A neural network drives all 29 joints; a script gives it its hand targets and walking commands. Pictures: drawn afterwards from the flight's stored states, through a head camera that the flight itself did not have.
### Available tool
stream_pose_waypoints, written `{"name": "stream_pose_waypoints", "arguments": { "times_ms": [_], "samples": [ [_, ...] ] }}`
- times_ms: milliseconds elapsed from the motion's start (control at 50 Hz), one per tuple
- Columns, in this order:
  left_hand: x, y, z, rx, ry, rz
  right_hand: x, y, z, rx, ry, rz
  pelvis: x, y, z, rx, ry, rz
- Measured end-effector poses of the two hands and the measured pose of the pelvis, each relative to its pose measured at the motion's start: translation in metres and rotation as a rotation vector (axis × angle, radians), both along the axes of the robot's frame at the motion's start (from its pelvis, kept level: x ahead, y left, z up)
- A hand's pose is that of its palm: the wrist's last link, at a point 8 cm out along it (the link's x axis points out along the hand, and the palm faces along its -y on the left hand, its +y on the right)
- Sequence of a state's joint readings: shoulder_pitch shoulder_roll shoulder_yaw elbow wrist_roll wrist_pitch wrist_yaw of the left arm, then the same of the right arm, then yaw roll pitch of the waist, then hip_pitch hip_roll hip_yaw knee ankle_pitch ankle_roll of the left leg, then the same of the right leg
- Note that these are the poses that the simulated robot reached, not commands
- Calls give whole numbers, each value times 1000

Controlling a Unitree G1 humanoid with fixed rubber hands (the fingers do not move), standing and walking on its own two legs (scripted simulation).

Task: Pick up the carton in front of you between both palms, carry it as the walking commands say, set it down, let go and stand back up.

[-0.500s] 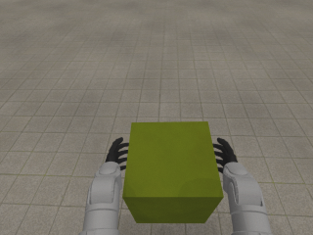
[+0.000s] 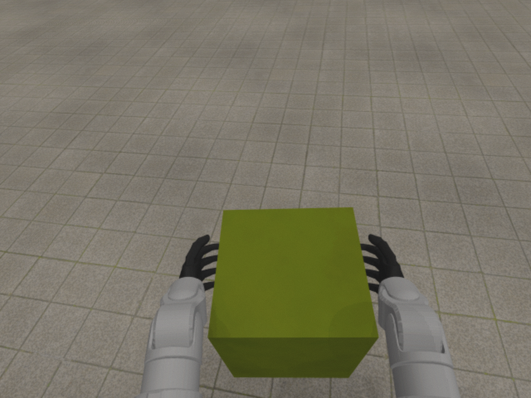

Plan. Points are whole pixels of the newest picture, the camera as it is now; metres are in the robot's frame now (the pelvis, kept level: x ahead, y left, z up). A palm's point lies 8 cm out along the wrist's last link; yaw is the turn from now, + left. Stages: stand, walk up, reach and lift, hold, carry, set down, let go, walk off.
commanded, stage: hold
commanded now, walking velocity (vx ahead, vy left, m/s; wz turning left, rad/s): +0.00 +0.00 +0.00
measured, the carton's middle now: (289, 298) +0.29 +0.01 -0.05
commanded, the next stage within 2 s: set down in 0.28 s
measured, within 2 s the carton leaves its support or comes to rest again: neither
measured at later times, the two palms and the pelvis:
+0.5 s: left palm (215, 282) +0.28 +0.12 +0.03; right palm (413, 279) +0.29 -0.18 +0.02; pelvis -0.03 -0.05 -0.01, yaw +3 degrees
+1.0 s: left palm (240, 296) +0.35 +0.11 -0.17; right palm (381, 303) +0.35 -0.19 -0.18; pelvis -0.05 -0.03 -0.10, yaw +3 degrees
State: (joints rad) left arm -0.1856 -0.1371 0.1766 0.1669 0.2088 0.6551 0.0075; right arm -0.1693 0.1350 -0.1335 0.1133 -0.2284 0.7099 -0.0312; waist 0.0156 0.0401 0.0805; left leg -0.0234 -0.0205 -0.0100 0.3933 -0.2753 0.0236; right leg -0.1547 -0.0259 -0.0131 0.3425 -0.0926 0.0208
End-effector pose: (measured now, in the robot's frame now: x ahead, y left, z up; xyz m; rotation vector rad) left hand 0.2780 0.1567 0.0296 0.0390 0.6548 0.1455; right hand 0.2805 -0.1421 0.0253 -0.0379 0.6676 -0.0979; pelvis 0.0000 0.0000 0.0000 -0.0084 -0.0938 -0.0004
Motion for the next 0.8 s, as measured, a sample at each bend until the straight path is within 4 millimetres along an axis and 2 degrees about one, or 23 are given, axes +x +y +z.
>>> {"name": "stream_pose_waypoints", "arguments": {
  "times_ms": [200,320,440,540,660,720,800],
  "samples": [
    [-12,-18,6,9,-7,-6,-15,-18,3,15,-8,-10,-18,-16,-3,8,-38,14],
    [-15,-31,9,13,-12,-3,-16,-31,4,25,-13,-12,-23,-29,-4,12,-48,21],
    [-9,-37,8,-1,-10,29,-3,-37,3,65,-9,-15,-27,-41,-7,12,-51,36],
    [6,-36,0,-2,1,40,15,-36,-5,94,1,-25,-30,-49,-12,8,-37,52],
    [27,-36,-30,16,28,33,35,-36,-37,90,27,-21,-36,-51,-24,10,52,51],
    [36,-39,-56,28,39,19,41,-39,-65,80,37,-21,-39,-50,-31,15,127,42],
    [46,-43,-100,33,41,1,45,-43,-111,60,37,-22,-44,-45,-45,22,250,32]
  ]
}}
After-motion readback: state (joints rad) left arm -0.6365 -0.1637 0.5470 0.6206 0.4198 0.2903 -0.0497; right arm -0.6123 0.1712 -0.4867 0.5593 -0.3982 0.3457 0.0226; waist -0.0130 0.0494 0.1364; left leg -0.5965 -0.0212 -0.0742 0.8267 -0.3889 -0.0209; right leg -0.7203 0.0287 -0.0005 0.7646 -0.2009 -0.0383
